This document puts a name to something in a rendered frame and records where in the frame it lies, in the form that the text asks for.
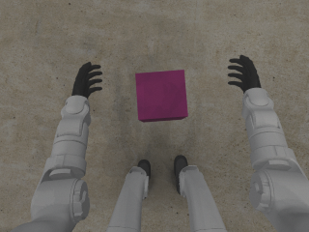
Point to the robot right forearm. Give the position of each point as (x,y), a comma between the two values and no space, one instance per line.
(269,148)

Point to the robot right shin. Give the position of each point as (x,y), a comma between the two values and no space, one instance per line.
(190,167)

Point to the left robot foot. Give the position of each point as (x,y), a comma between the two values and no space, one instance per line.
(145,165)

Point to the left robot upper arm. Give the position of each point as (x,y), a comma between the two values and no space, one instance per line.
(58,206)

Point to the left robot hand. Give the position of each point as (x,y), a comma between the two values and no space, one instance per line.
(81,86)

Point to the carton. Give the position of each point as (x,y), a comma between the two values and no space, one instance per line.
(161,96)

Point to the right robot upper arm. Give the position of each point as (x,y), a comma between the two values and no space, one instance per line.
(283,197)

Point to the robot left forearm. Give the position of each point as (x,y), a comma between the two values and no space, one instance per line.
(67,159)

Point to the right robot hand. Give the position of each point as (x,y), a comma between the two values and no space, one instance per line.
(249,76)

